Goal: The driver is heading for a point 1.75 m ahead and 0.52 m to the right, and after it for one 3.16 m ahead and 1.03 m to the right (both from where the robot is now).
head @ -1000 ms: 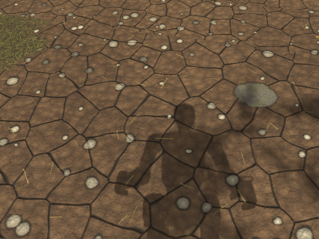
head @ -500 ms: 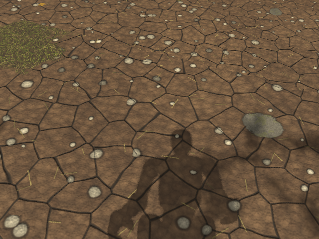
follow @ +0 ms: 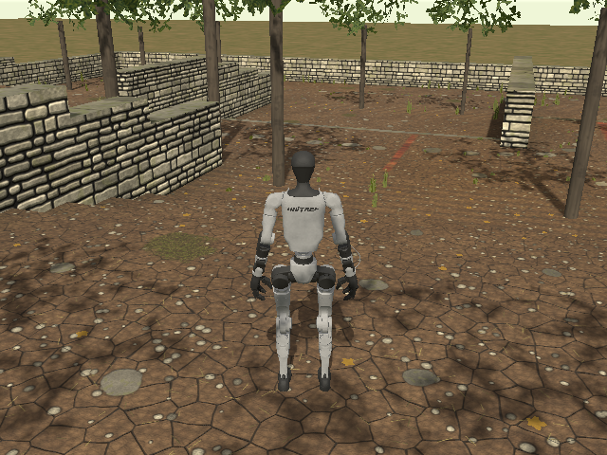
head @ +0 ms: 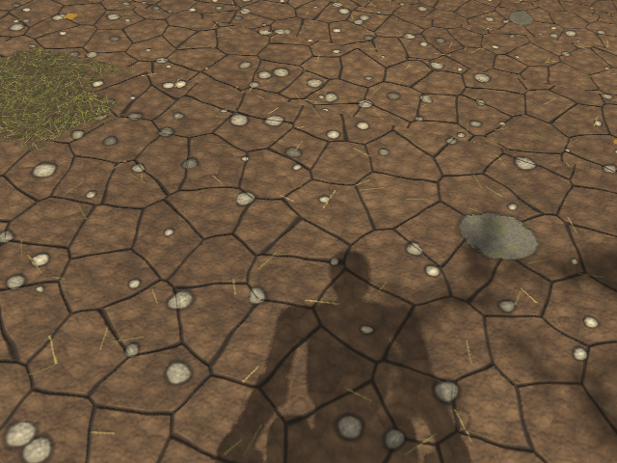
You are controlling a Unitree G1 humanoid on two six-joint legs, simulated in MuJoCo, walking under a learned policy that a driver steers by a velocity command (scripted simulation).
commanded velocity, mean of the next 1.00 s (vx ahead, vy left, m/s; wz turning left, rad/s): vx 0.16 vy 0.00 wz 0.00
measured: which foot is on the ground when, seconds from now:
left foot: down 0.00-0.76, up 0.78-1.00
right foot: down 0.00-1.00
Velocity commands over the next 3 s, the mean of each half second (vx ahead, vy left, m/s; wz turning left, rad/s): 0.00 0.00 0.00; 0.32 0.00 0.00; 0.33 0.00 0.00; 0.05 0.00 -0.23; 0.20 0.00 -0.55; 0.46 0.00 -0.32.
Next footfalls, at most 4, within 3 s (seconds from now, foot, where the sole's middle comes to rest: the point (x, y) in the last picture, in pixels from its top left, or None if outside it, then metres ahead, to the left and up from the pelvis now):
1.18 left None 0.42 0.05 -0.78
1.62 right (377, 460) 0.54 -0.12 -0.78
1.92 left None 0.45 0.07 -0.78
2.48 right None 0.48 -0.18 -0.78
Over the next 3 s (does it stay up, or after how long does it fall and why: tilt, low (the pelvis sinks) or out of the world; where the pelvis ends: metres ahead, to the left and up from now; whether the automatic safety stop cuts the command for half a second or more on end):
stays up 0.67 -0.23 -0.03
